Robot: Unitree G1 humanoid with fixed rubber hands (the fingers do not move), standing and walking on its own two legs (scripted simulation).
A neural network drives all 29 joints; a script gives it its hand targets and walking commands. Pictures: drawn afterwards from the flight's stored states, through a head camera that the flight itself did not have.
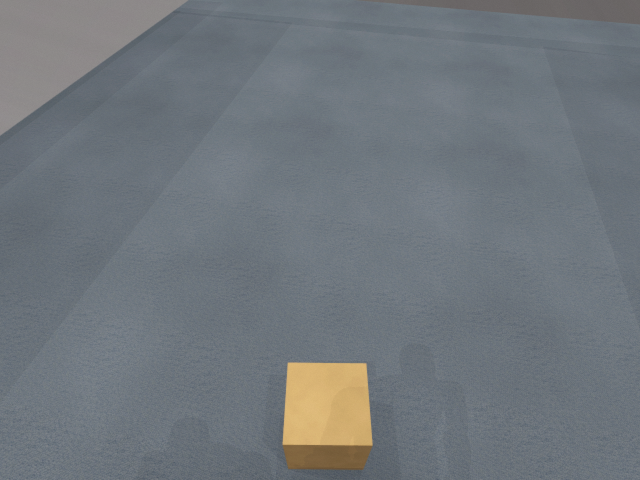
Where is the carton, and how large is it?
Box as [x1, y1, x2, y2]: [283, 363, 372, 469]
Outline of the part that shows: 288,363 283,430 283,448 288,468 362,469 372,445 365,363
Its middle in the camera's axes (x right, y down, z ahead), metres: +0.02 +0.49 +1.07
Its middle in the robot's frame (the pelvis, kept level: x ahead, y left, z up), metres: +0.41 -0.01 -0.65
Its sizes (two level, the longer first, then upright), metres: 0.210 0.200 0.250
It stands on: the floor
